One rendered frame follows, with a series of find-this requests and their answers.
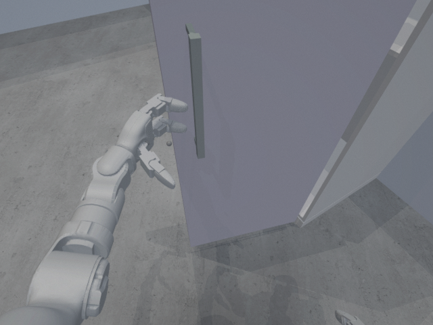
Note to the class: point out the fridge door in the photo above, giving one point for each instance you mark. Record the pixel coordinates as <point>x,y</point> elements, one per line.
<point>281,81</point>

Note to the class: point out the left robot hand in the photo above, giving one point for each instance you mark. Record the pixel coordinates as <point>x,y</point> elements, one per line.
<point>141,127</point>

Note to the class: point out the right robot hand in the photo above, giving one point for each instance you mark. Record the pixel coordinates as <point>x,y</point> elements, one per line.
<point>346,319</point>

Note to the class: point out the robot left upper arm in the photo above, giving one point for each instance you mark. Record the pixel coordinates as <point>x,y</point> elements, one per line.
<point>68,288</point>

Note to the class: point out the left robot forearm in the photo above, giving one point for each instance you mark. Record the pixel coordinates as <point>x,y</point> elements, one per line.
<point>91,227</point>

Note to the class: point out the handle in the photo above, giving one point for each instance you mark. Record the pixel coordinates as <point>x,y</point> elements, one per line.
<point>195,55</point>

